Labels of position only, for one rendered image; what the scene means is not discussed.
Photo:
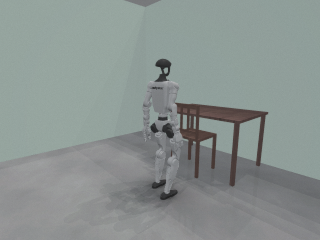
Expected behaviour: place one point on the table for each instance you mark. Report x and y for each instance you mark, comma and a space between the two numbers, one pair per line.
231, 115

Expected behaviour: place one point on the robot right upper arm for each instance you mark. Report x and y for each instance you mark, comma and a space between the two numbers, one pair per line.
173, 90

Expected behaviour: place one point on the robot left upper arm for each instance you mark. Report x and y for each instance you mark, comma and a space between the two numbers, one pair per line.
147, 103

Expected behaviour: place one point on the chair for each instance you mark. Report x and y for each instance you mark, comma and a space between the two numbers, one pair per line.
195, 135

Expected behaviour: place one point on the robot left hand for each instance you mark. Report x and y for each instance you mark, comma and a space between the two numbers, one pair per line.
144, 130

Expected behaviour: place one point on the humanoid robot head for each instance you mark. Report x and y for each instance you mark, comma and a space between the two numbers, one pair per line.
163, 63

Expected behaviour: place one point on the robot right forearm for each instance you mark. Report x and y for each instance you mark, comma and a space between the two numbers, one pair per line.
174, 119

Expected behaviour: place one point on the right robot thigh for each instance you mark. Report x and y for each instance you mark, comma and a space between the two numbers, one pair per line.
175, 154

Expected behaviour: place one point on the robot left forearm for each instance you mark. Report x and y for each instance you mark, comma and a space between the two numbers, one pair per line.
146, 115

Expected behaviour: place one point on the robot right hand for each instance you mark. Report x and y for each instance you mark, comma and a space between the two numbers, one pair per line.
178, 138

